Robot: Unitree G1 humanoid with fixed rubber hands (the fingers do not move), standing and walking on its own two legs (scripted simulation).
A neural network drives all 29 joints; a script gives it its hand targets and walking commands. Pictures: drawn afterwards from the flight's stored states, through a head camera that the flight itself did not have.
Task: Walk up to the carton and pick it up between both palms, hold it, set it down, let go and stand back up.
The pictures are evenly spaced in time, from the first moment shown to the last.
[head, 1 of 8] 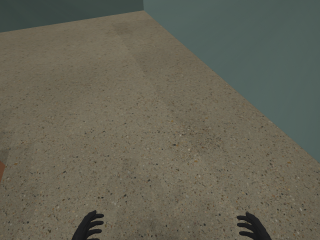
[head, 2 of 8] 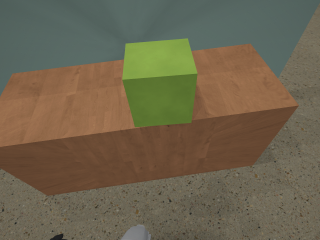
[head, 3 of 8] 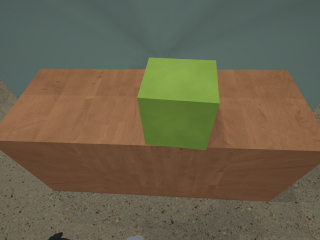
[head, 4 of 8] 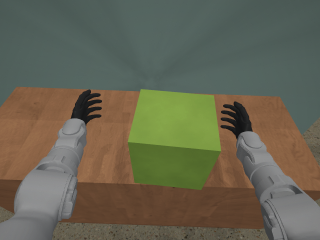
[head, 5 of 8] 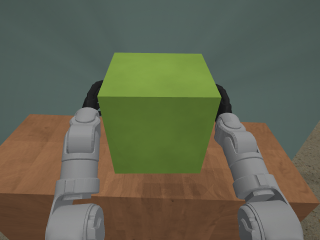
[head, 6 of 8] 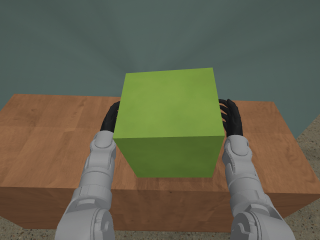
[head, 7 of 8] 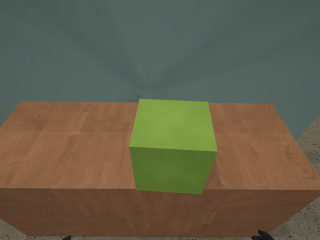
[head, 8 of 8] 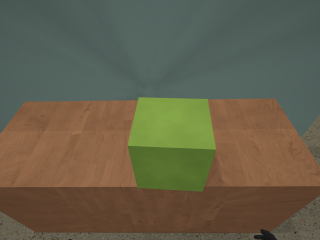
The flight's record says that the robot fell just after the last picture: no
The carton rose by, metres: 0.26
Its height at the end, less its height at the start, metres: +0.00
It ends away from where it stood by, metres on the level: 0.01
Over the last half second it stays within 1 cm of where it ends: yes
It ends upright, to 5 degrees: yes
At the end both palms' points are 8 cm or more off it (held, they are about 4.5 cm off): yes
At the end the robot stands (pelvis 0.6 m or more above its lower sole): yes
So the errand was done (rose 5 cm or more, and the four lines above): yes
